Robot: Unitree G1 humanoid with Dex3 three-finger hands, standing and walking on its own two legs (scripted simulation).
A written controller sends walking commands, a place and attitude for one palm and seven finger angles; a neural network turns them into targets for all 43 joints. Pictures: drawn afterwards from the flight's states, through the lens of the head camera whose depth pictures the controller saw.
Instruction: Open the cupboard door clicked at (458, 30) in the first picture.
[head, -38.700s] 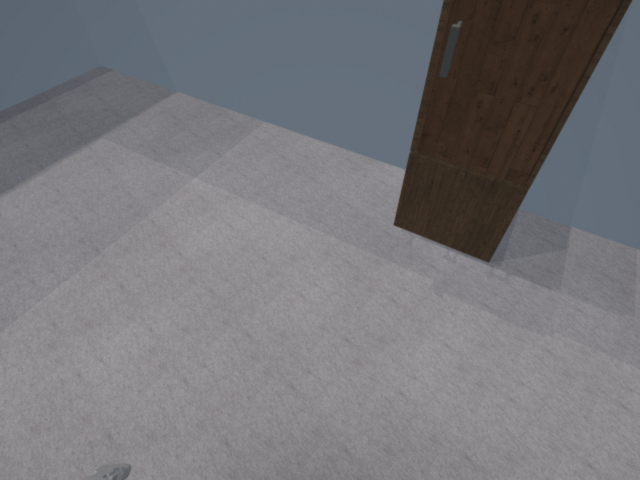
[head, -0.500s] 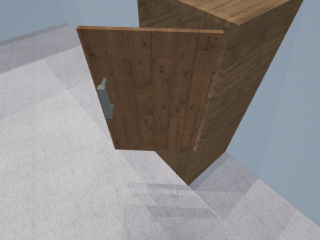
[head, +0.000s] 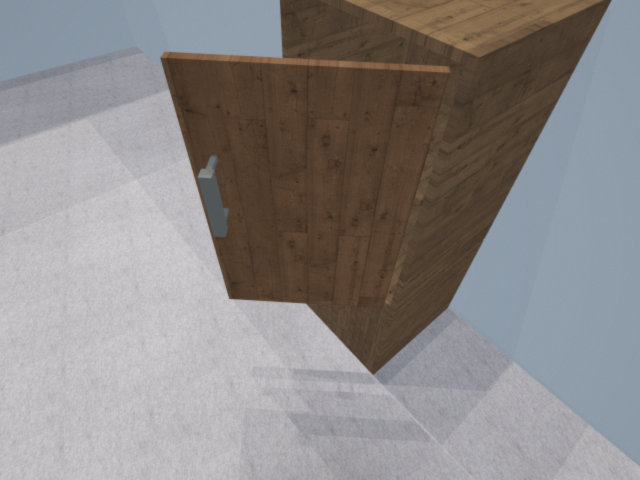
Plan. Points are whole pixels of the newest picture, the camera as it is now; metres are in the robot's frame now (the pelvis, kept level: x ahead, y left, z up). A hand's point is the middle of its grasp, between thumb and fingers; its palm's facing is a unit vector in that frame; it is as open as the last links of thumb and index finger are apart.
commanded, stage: raise the hand with hooked fingers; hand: left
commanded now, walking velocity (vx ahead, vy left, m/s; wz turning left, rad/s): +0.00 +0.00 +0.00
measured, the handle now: (216, 197) +0.53 +0.22 +0.02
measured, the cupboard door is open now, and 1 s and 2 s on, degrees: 47 47 47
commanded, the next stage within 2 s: none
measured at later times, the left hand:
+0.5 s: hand (159, 471) +0.14 +0.21 -0.06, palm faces +0.07 -1.00 +0.00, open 8.8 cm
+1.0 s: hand (124, 408) +0.19 +0.25 -0.01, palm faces +0.03 -1.00 -0.06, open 11.8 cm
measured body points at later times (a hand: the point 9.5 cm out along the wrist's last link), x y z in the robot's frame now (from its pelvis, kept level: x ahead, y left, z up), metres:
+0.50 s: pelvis -0.05 +0.00 -0.09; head +0.01 +0.01 +0.35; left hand +0.13 +0.26 -0.06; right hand +0.20 -0.23 -0.13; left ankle -0.03 +0.13 -0.74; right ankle +0.00 -0.11 -0.74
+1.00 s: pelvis -0.04 +0.02 -0.07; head +0.02 +0.03 +0.38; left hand +0.19 +0.31 -0.01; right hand +0.12 -0.23 -0.15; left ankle -0.03 +0.13 -0.74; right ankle +0.00 -0.11 -0.74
